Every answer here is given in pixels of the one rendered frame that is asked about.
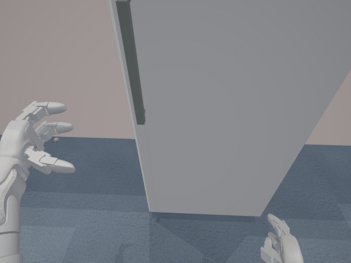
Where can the left robot hand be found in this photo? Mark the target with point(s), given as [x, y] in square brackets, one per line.
[19, 136]

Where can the robot left forearm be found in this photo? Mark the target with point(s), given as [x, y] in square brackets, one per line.
[13, 174]

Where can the right robot hand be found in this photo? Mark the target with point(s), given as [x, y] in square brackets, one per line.
[287, 247]

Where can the fridge door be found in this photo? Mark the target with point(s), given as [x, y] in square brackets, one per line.
[232, 90]

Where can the handle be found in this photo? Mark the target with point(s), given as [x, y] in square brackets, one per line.
[126, 26]

